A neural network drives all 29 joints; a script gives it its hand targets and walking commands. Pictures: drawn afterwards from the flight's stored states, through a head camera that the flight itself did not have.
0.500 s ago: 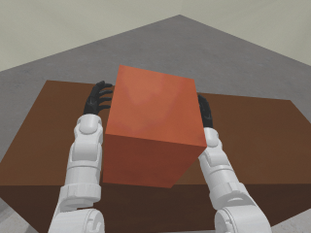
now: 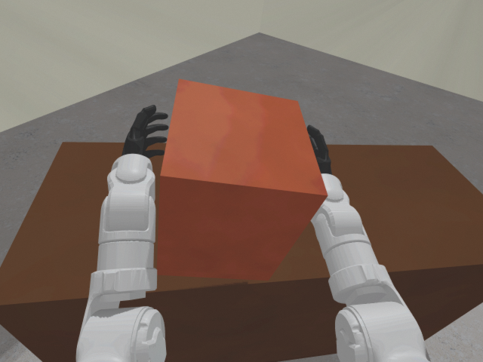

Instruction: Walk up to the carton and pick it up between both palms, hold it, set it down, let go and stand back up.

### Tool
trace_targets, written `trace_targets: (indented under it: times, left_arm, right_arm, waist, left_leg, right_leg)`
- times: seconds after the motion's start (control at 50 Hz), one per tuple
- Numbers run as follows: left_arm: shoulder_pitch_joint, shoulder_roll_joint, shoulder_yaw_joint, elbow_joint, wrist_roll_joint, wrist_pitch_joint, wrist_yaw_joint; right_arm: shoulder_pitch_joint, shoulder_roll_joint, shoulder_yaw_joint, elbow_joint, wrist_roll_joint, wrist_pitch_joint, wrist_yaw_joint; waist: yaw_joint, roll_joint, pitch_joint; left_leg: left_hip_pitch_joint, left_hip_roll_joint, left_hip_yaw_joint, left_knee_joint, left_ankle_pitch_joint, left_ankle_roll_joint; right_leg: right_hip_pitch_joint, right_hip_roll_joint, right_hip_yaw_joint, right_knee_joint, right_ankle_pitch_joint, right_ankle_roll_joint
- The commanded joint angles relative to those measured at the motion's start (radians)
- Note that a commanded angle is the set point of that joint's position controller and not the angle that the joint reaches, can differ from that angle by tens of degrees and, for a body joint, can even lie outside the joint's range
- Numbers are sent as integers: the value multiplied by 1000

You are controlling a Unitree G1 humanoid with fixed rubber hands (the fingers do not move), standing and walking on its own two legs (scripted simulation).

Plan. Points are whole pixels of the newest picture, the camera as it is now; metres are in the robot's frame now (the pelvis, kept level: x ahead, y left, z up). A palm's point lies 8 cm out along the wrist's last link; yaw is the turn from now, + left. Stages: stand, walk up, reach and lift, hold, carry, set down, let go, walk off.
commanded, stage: reach and lift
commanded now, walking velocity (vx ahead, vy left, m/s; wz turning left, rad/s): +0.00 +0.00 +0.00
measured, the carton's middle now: (227, 187) +0.37 +0.01 +0.13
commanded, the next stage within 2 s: hold in 1.06 s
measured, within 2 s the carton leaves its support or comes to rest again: neither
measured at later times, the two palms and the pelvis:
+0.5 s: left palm (138, 148) +0.37 +0.15 +0.20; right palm (322, 162) +0.37 -0.14 +0.19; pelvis +0.00 +0.00 +0.00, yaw +0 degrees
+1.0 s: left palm (138, 141) +0.37 +0.15 +0.21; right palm (326, 154) +0.37 -0.14 +0.21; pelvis +0.00 +0.00 +0.00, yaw +0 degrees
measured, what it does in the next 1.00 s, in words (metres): stands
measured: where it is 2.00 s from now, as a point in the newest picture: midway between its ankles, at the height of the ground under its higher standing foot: outside the picture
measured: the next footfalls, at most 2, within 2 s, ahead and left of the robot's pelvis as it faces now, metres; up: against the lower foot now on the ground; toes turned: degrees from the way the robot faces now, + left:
none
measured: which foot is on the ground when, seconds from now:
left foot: down 0.00-1.00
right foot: down 0.00-1.00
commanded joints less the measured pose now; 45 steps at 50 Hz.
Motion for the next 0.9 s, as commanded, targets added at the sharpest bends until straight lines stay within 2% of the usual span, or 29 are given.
trace_targets:
  times: [0.0,0.06,0.22,0.5,0.88]
  left_arm:
    - [-533,-513,-436,-17,-126,21,-128]
    - [-544,-515,-441,-26,-129,36,-124]
    - [-577,-507,-423,-27,-125,48,-126]
    - [-624,-507,-420,-22,-136,53,-131]
    - [-673,-502,-413,-25,-143,70,-131]
  right_arm:
    - [-726,478,311,-288,45,-65,72]
    - [-734,480,314,-287,59,-45,71]
    - [-765,485,314,-277,74,-24,74]
    - [-788,497,309,-259,86,3,65]
    - [-825,502,318,-244,118,37,57]
  waist:
    - [-20,106,-349]
    - [-26,109,-349]
    - [-15,108,-352]
    - [-29,101,-359]
    - [-28,104,-365]
  left_leg:
    - [231,1,-19,-15,157,-23]
    - [235,1,-21,-13,165,-26]
    - [236,-2,-18,-14,159,-21]
    - [229,-9,-20,-14,157,-22]
    - [228,-11,-22,-11,169,-25]
  right_leg:
    - [-96,21,-17,-57,158,65]
    - [-95,22,-14,-57,163,65]
    - [-97,22,-9,-57,169,68]
    - [-85,22,-4,-55,192,76]
    - [-85,25,2,-54,196,79]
